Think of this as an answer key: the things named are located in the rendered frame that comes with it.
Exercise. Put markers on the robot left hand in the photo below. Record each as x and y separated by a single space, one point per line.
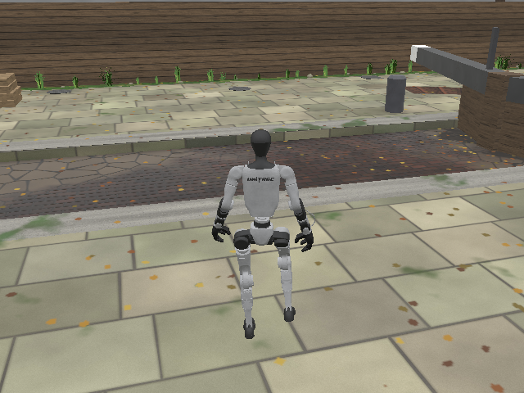
222 230

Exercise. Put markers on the left robot foot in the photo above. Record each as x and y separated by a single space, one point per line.
249 331

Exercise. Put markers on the robot left forearm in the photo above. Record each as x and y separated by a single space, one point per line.
221 216

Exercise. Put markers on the robot right thigh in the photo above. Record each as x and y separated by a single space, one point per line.
281 239

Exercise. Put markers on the robot right upper arm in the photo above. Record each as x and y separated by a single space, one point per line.
287 173

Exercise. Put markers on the robot right hand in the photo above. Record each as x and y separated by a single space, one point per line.
307 238

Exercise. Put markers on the robot left upper arm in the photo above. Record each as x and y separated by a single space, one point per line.
231 186

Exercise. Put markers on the robot right forearm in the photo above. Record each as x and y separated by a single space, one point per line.
302 219

